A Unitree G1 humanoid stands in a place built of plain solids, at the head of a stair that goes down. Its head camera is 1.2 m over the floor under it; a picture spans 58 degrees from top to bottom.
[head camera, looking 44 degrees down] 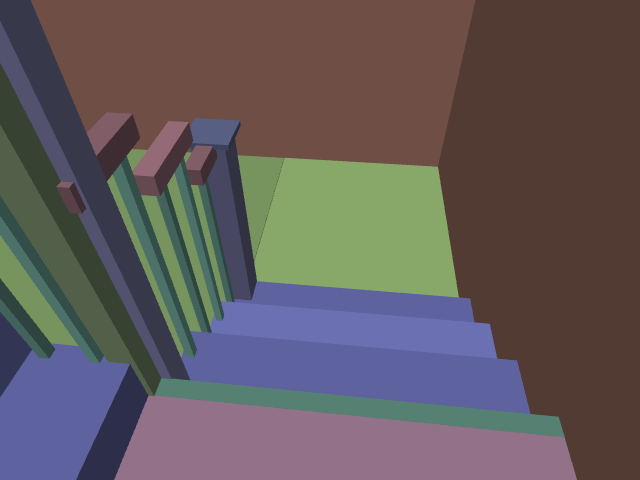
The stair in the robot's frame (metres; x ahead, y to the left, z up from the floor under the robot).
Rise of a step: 0.18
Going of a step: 0.28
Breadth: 1.19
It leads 6 degrees to the right of straight ahead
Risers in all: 4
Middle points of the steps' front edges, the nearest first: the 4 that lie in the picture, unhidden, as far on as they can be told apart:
0.59 -0.08 0.00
0.87 -0.11 -0.17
1.15 -0.14 -0.35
1.43 -0.17 -0.52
